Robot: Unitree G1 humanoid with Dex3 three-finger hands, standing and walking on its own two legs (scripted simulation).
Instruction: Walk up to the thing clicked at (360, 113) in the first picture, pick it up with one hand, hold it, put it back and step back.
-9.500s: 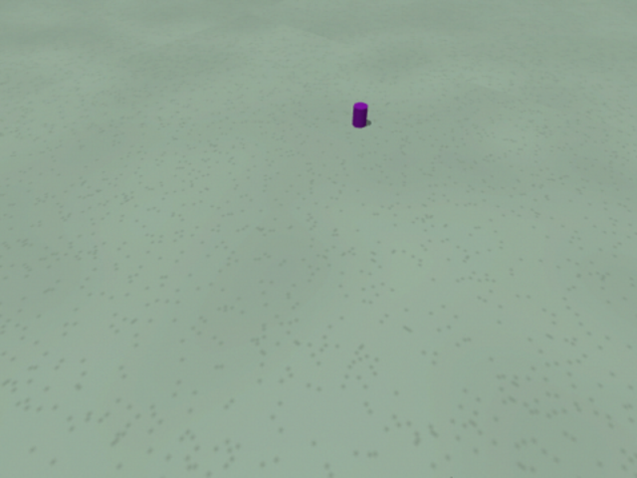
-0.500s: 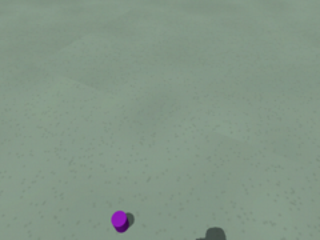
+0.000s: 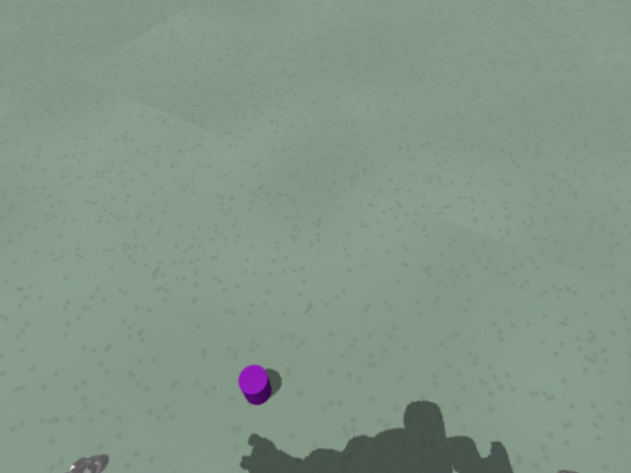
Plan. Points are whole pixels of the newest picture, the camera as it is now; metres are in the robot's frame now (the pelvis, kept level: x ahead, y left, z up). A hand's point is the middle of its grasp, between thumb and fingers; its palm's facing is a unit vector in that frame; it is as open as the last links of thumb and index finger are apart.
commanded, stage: walk up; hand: left
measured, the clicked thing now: (255, 385) +0.43 +0.20 -0.71
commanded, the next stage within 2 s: stand in 1.90 s
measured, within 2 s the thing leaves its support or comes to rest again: neither
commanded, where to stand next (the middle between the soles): +0.04 -0.01 m, yaw -3 degrees
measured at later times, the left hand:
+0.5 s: hand out of the picture +0.05 +0.28 -0.15, palm faces -0.12 -0.92 -0.38, open 7.4 cm
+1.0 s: hand out of the picture +0.07 +0.25 -0.14, palm faces -0.07 -0.94 -0.33, open 7.4 cm
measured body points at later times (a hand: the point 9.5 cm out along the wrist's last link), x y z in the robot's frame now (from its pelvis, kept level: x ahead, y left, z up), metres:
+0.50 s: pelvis -0.05 +0.01 -0.01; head -0.01 +0.01 +0.44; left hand +0.05 +0.33 -0.13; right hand -0.01 -0.32 -0.12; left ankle -0.02 +0.15 -0.73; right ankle -0.07 -0.11 -0.73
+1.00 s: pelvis -0.03 +0.00 +0.01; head -0.03 +0.00 +0.46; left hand +0.08 +0.29 -0.11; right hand +0.03 -0.31 -0.11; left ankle -0.02 +0.13 -0.73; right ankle -0.07 -0.11 -0.73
